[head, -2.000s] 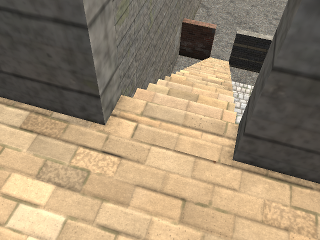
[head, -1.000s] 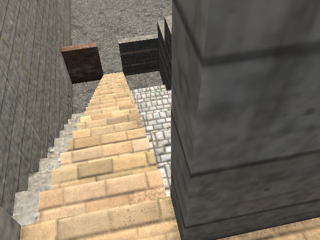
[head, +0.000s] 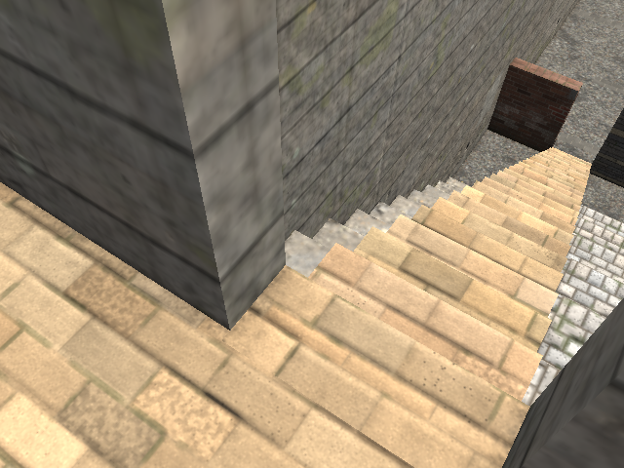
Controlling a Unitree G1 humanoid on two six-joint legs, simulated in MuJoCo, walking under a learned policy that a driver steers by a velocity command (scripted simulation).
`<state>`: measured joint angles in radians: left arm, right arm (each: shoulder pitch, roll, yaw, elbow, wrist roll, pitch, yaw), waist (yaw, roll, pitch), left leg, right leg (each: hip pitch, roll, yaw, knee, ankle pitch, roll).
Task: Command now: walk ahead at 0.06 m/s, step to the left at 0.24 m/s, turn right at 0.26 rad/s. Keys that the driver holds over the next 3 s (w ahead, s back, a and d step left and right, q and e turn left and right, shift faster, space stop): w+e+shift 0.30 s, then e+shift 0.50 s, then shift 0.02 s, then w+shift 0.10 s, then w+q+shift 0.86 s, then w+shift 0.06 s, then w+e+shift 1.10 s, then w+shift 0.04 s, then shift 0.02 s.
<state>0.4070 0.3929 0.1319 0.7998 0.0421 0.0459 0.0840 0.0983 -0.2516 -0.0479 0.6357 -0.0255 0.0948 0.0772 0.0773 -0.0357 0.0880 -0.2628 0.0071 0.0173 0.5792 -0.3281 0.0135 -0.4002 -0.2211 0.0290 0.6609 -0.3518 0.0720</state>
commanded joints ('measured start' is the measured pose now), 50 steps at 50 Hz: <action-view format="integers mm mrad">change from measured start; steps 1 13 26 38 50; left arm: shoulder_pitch -96 -151 -242 -137 -158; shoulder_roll -28 -64 -172 113 -57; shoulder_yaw -31 -37 -59 32 -52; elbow -107 -83 -126 -199 -121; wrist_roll -20 2 -31 -35 3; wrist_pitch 23 40 13 -2 -6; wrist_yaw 5 -102 -151 -74 -75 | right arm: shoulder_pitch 228 163 159 199 72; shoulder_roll -253 -64 -67 -66 -50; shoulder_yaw -52 8 -8 -21 -1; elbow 11 51 130 -78 -4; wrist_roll -7 0 12 -25 18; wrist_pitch -30 -92 -117 -53 -28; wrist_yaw -18 -179 -138 -113 -114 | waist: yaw -201 -81 -10 -61 -39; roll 439 110 105 78 -75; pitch -90 -85 98 -181 -201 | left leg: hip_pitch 46 365 127 -417 -49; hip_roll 302 347 264 80 18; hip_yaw -288 -13 329 -68 -26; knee -457 -248 -216 878 241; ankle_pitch -280 668 1113 -304 -78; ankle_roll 173 209 -40 -136 -54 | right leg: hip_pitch -278 -301 -250 257 131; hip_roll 233 173 186 -96 104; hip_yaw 83 -62 -176 604 274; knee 361 426 363 -360 -347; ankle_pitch -296 -90 167 510 338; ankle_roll -114 -65 -62 -535 -299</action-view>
